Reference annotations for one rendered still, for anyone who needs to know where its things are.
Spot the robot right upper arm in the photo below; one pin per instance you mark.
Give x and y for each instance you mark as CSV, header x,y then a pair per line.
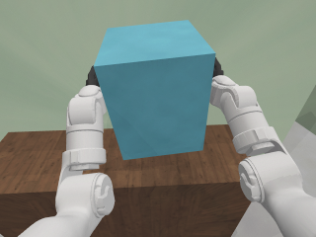
x,y
272,180

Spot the pedestal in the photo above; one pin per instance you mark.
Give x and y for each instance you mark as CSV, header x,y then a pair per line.
x,y
190,194

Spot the robot left forearm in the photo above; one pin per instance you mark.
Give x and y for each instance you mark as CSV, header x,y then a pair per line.
x,y
84,134

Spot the left robot hand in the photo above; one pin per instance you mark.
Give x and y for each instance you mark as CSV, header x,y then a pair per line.
x,y
92,78

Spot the robot left upper arm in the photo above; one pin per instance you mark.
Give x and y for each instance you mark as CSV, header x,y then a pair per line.
x,y
81,203

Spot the carton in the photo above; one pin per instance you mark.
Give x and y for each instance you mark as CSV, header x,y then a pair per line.
x,y
156,82

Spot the right robot hand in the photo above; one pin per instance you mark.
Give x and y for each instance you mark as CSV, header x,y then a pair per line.
x,y
217,71

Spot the robot right forearm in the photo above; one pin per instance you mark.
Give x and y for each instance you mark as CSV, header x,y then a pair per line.
x,y
251,132

